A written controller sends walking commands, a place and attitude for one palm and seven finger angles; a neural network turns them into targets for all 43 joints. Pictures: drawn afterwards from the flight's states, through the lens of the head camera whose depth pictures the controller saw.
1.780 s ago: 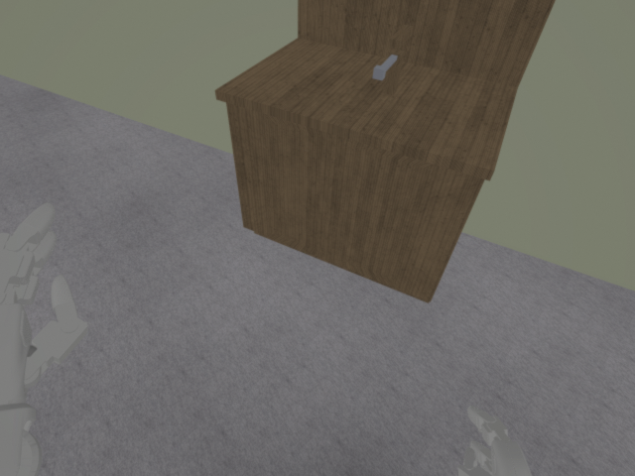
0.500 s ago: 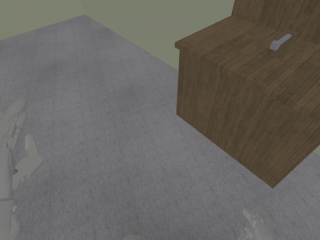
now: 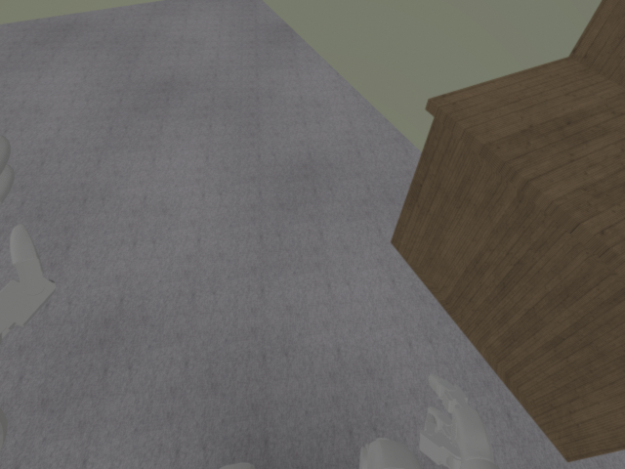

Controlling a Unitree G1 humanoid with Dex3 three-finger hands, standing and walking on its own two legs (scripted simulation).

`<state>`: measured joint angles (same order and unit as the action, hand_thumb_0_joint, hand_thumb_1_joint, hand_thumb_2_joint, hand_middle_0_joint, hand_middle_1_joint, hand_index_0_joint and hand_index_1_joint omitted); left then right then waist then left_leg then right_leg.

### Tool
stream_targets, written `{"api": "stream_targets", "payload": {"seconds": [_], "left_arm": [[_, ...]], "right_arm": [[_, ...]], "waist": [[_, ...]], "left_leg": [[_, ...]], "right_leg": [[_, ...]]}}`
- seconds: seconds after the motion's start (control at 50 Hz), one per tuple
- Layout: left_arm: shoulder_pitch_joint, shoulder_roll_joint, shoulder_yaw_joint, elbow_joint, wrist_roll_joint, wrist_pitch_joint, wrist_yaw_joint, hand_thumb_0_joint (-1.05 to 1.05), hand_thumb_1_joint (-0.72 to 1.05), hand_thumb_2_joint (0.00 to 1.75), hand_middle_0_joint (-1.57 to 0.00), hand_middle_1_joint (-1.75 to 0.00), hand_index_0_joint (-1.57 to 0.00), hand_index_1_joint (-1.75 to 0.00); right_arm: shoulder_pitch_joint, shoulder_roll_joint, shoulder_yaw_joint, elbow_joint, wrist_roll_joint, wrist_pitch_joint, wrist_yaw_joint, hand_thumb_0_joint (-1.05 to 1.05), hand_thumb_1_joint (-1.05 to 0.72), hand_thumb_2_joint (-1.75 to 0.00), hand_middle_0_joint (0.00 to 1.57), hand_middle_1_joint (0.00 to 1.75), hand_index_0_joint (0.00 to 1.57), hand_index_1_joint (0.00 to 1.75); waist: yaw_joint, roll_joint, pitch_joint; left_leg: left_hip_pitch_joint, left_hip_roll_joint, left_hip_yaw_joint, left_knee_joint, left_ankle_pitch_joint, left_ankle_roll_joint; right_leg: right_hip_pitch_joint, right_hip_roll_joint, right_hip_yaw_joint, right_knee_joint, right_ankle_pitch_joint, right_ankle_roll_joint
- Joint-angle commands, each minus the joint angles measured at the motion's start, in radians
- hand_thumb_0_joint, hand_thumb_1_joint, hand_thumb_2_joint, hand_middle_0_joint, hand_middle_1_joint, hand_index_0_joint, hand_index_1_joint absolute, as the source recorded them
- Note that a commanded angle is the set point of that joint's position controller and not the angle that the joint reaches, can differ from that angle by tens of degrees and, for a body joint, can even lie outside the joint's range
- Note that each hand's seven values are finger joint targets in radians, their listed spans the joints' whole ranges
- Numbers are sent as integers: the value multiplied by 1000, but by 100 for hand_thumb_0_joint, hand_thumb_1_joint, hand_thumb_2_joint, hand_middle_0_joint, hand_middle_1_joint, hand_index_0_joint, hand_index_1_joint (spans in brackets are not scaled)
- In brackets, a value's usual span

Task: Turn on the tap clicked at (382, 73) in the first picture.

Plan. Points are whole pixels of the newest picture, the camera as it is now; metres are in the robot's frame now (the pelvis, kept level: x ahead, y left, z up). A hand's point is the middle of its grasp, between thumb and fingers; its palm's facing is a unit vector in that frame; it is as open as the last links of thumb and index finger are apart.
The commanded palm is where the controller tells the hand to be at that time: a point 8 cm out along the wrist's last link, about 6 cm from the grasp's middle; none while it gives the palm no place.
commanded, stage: walk to a spot facing it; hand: left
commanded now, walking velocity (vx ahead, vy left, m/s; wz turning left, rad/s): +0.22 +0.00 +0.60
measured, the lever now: out of the picture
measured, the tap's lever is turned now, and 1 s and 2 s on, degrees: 0 0 0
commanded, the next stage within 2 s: none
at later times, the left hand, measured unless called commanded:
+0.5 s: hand (14, 294) +0.22 +0.25 +0.20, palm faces +0.64 -0.66 -0.39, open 7.4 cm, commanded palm +0.16 +0.28 +0.19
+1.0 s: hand (7, 468) +0.11 +0.21 +0.19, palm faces +0.83 -0.39 -0.40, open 7.4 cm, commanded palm +0.04 +0.21 +0.19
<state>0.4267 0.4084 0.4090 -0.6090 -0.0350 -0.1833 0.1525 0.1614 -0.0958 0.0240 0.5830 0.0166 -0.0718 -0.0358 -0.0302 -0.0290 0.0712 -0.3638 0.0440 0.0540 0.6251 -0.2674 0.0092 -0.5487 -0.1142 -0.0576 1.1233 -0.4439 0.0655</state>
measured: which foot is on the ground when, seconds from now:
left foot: down 0.00-0.14, up 0.16-0.46, down 0.48-0.84, up 0.86-1.00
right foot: up 0.00-0.12, down 0.14-0.50, up 0.52-0.82, down 0.84-1.00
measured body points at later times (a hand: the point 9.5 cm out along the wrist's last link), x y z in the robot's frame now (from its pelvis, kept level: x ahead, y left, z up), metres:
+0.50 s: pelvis +0.08 -0.03 -0.01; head +0.11 -0.01 +0.44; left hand +0.18 +0.28 +0.22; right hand +0.35 -0.25 -0.05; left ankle +0.09 +0.08 -0.73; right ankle +0.10 -0.16 -0.72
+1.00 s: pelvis +0.08 -0.11 +0.01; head +0.10 -0.13 +0.46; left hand +0.06 +0.22 +0.21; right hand +0.34 -0.20 -0.10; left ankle +0.01 +0.01 -0.63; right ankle +0.14 -0.17 -0.73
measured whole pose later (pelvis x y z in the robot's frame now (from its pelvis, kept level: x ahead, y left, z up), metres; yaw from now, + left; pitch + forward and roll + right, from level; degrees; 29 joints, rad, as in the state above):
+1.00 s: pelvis +0.08 -0.11 +0.01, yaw +37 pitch -2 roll +2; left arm 0.45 0.31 0.31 -0.45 -0.04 -0.11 0.15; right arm 0.21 -0.22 0.01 0.67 0.00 -0.06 -0.07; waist 0.02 0.04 0.02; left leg -0.54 -0.01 0.02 1.16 -0.39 -0.07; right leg -0.21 -0.08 -0.17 0.52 -0.28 -0.03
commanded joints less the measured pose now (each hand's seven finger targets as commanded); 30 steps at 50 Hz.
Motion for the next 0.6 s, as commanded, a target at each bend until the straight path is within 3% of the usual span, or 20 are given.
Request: {"api": "stream_targets", "payload": {"seconds": [0.0,0.08,0.1,0.12,0.14,0.16,0.2,0.22,0.28,0.3,0.36,0.38,0.42,0.44,0.46,0.48,0.5,0.52,0.54,0.58], "left_arm": [[99,114,124,-196,-21,-73,13,0,90,90,-20,-30,-20,-30],[-19,65,60,-61,5,-41,2,0,90,90,-20,-30,-20,-30],[-47,70,44,-36,15,-26,2,0,90,90,-20,-30,-20,-30],[-77,143,68,-12,24,-11,15,0,90,90,-20,-30,-20,-30],[-115,178,96,1,13,-7,31,0,90,90,-20,-30,-20,-30],[-127,157,65,-21,22,-17,29,0,90,90,-20,-30,-20,-30],[-124,158,55,-77,25,-39,19,0,90,90,-20,-30,-20,-30],[-99,143,46,-102,27,-49,20,0,90,90,-20,-30,-20,-30],[-72,166,84,-179,15,-53,36,0,90,90,-20,-30,-20,-30],[-49,172,95,-195,9,-53,43,0,90,90,-20,-30,-20,-30],[31,161,123,-206,-2,-46,61,0,90,90,-20,-30,-20,-30],[27,153,120,-218,-5,-45,65,0,90,90,-20,-30,-20,-30],[29,138,106,-209,-14,-45,65,0,90,90,-20,-30,-20,-30],[14,143,106,-209,-20,-51,64,0,90,90,-20,-30,-20,-30],[6,135,92,-238,-31,-67,57,0,90,90,-20,-30,-20,-30],[-16,142,86,-224,-21,-86,40,0,90,90,-20,-30,-20,-30],[7,195,120,-210,4,-93,25,0,90,90,-20,-30,-20,-30],[-4,161,89,-234,16,-98,13,0,90,90,-20,-30,-20,-30],[15,152,82,-251,12,-94,9,0,90,90,-20,-30,-20,-30],[66,134,82,-294,-9,-80,7,0,90,90,-20,-30,-20,-30]], "right_arm": [[-15,-202,-72,-124,-7,-67,-15,0,-90,-90,20,30,20,30],[-19,-196,-62,-109,-5,-65,-36,0,-90,-90,20,30,20,30],[-10,-177,-54,-108,3,-65,-41,0,-90,-90,20,30,20,30],[-8,-154,-49,-113,-3,-59,-47,0,-90,-90,20,30,20,30],[-38,-198,-56,-107,-22,-69,-54,0,-90,-90,20,30,20,30],[-39,-200,-61,-97,-31,-68,-49,0,-90,-90,20,30,20,30],[-83,-197,-51,-90,-25,-37,-44,0,-90,-90,20,30,20,30],[-98,-189,-49,-97,-24,-30,-49,0,-90,-90,20,30,20,30],[-90,-186,-60,-130,-28,-17,-58,0,-90,-90,20,30,20,30],[-87,-180,-61,-141,-27,-13,-63,0,-90,-90,20,30,20,30],[-60,-174,-70,-177,-30,-5,-61,0,-90,-90,20,30,20,30],[-49,-178,-73,-186,-29,-2,-59,0,-90,-90,20,30,20,30],[-11,-182,-80,-191,-23,6,-62,0,-90,-90,20,30,20,30],[8,-196,-86,-194,-16,8,-64,0,-90,-90,20,30,20,30],[-7,-235,-95,-204,-15,-4,-58,0,-90,-90,20,30,20,30],[2,-246,-99,-196,-10,-22,-37,0,-90,-90,20,30,20,30],[-3,-237,-98,-180,-19,-41,-27,0,-90,-90,20,30,20,30],[-10,-245,-110,-167,-6,-47,-11,0,-90,-90,20,30,20,30],[-9,-249,-115,-161,2,-50,-2,0,-90,-90,20,30,20,30],[-7,-236,-106,-160,3,-55,8,0,-90,-90,20,30,20,30]], "waist": [[34,302,-191],[52,190,-164],[55,22,-164],[51,-328,-163],[67,-307,-170],[49,-247,-146],[45,-169,-124],[42,-156,-117],[40,-159,-156],[42,-153,-167],[67,-163,-187],[60,-149,-202],[15,-80,-243],[-10,19,-279],[1,292,-270],[22,411,-248],[18,378,-238],[14,287,-244],[14,260,-246],[20,300,-232]], "left_leg": [[63,189,-199,-295,132,161],[-28,135,-147,-103,-3,96],[-99,66,-83,71,-109,60],[-350,-61,32,397,-338,-10],[-376,-34,-57,623,-336,-25],[-356,-6,-89,713,-273,-33],[-317,37,-75,732,-205,-60],[-281,46,-53,665,-204,-64],[-118,47,26,388,-175,-58],[-84,42,54,307,-163,-58],[-57,14,113,130,-159,-56],[-40,2,123,69,-134,-56],[94,-51,147,-112,-1,-51],[218,-14,79,-180,168,-19],[339,217,-256,-214,655,110],[378,374,-496,-216,1013,225],[378,382,-526,-197,993,233],[386,342,-447,-167,861,223],[343,292,-368,-174,717,199],[215,210,-254,-214,549,150]], "right_leg": [[173,45,-84,-308,83,22],[405,101,-133,-614,131,23],[477,0,-19,-755,133,-16],[609,-292,381,-838,198,-133],[550,-429,493,-855,279,-210],[496,-406,460,-839,328,-222],[449,-339,196,-775,507,-194],[454,-309,77,-752,603,-176],[404,-274,-71,-714,721,-149],[412,-276,-98,-704,721,-148],[442,-280,-85,-659,768,-158],[459,-281,-84,-624,783,-154],[429,-242,-125,-451,789,-100],[344,-193,-142,-271,706,-52],[98,-42,-141,-50,172,21],[-49,37,-49,85,-268,23],[-114,17,25,139,-245,24],[-144,9,52,120,-195,19],[-119,18,45,84,-119,19],[1,43,7,-19,-14,25]]}}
